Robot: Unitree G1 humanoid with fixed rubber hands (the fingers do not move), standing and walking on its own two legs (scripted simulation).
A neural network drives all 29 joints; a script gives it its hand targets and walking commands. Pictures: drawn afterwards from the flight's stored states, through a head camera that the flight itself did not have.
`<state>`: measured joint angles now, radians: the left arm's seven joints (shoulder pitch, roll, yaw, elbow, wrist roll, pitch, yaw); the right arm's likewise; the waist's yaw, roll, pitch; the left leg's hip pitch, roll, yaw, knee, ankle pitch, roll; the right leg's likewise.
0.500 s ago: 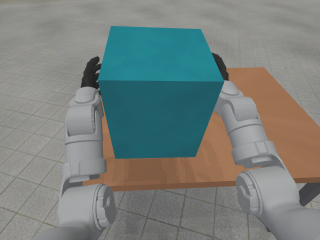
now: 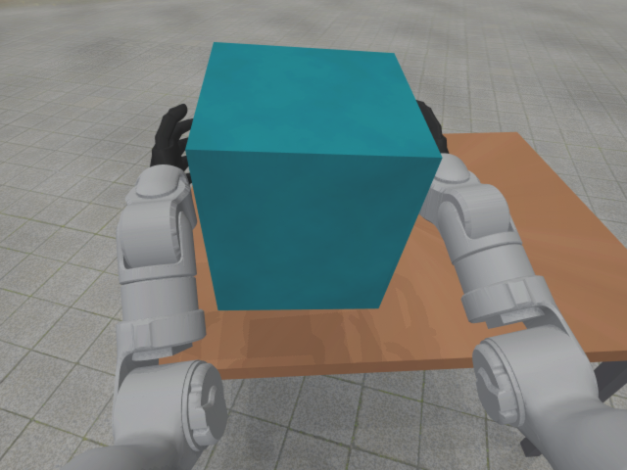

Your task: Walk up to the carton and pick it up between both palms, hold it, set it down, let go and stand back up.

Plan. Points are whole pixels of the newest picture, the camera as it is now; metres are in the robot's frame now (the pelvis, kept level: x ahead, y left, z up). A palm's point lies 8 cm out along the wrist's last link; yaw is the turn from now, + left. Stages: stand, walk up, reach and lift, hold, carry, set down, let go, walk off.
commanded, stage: hold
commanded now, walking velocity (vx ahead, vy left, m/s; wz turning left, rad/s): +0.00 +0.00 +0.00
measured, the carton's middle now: (302, 186) +0.39 +0.01 +0.21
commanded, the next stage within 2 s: none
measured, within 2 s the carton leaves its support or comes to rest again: neither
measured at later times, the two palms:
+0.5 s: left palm (174, 172) +0.38 +0.16 +0.24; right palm (429, 160) +0.39 -0.14 +0.23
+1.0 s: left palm (172, 171) +0.37 +0.16 +0.24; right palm (435, 161) +0.37 -0.14 +0.24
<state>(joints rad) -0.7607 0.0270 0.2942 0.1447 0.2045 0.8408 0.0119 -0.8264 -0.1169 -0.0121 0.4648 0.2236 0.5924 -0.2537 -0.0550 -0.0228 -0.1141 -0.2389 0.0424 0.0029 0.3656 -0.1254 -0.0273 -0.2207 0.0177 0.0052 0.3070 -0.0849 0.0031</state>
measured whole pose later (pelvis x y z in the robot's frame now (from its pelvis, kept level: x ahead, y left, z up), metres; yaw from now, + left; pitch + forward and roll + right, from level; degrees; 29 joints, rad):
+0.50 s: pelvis +0.00 +0.00 +0.00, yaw +0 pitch +0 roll +0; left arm -0.76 0.03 0.30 0.15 0.24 0.84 -0.01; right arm -0.84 -0.09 -0.06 0.49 0.22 0.59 -0.25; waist -0.06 -0.02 -0.11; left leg -0.23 0.04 0.00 0.35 -0.12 -0.03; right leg -0.22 0.02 0.01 0.31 -0.09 0.00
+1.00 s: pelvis +0.00 +0.00 +0.00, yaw +0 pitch -1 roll -1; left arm -0.76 0.03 0.30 0.13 0.23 0.85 -0.01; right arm -0.83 -0.08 -0.06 0.45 0.22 0.61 -0.26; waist -0.07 -0.02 -0.12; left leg -0.23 0.04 0.00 0.36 -0.12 -0.03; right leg -0.21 0.02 0.01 0.31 -0.09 0.00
